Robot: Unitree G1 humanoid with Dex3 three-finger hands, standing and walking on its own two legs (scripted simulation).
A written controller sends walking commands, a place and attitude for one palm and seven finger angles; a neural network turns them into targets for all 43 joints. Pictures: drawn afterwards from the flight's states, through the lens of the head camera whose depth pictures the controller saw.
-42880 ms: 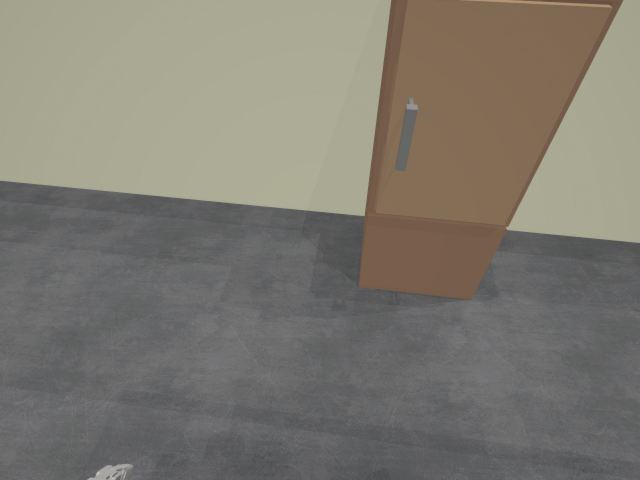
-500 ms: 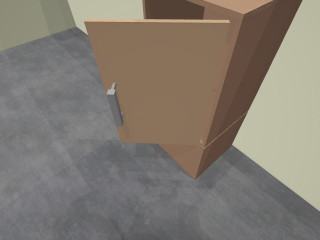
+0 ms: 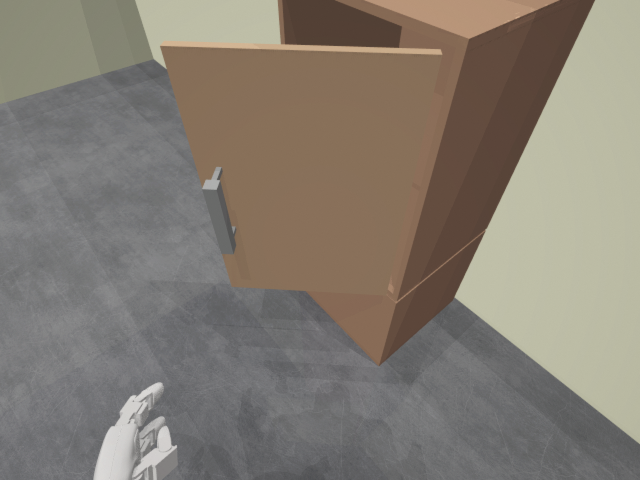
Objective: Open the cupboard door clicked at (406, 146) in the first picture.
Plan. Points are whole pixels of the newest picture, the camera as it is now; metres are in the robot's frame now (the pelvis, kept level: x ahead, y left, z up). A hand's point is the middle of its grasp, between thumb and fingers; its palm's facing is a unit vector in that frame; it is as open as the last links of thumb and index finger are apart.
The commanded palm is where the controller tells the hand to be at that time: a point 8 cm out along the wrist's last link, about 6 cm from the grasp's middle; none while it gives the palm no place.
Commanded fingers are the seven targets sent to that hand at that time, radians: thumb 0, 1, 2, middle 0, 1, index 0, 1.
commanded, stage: raise the hand with hooked fingers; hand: left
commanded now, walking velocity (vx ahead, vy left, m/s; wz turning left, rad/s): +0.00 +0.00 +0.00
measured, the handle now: (223, 211) +0.58 +0.22 -0.04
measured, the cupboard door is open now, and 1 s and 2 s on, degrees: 46 46 46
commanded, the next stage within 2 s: move the hooked fingers beside the handle in 1.96 s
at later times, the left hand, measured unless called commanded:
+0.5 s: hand (165, 448) +0.17 +0.20 -0.05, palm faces -0.05 -1.00 -0.06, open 9.9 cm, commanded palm +0.14 +0.27 -0.05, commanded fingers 0.00 0.13 0.57 -0.25 -0.80 -0.25 -0.80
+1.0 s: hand (133, 417) +0.20 +0.26 -0.05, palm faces -0.04 -1.00 -0.04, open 12.8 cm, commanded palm +0.18 +0.31 -0.04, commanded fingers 0.00 -0.45 0.32 -0.30 -1.17 -0.30 -1.17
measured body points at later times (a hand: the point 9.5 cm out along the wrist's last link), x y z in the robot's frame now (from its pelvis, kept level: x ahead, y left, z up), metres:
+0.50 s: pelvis -0.07 -0.02 -0.11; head +0.01 -0.01 +0.34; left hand +0.17 +0.26 -0.04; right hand +0.14 -0.25 -0.18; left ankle -0.04 +0.11 -0.73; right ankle -0.01 -0.11 -0.73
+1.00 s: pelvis -0.05 +0.02 -0.09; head +0.03 +0.04 +0.35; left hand +0.20 +0.31 -0.04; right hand +0.13 -0.23 -0.15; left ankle -0.04 +0.11 -0.73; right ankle -0.01 -0.11 -0.73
